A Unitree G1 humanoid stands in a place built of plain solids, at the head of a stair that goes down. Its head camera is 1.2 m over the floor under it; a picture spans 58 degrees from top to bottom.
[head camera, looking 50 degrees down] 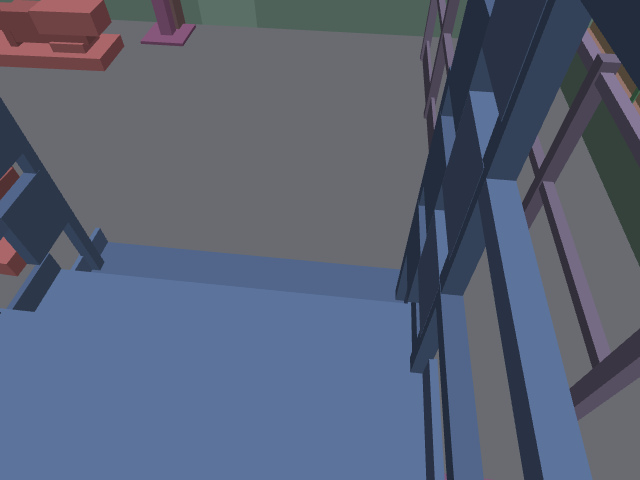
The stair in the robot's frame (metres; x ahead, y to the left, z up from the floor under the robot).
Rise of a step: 0.17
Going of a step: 0.28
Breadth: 1.40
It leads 7 degrees to the right of straight ahead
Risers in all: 3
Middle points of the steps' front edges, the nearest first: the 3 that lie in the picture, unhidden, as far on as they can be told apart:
0.65 0.37 0.00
0.92 0.34 -0.17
1.20 0.31 -0.34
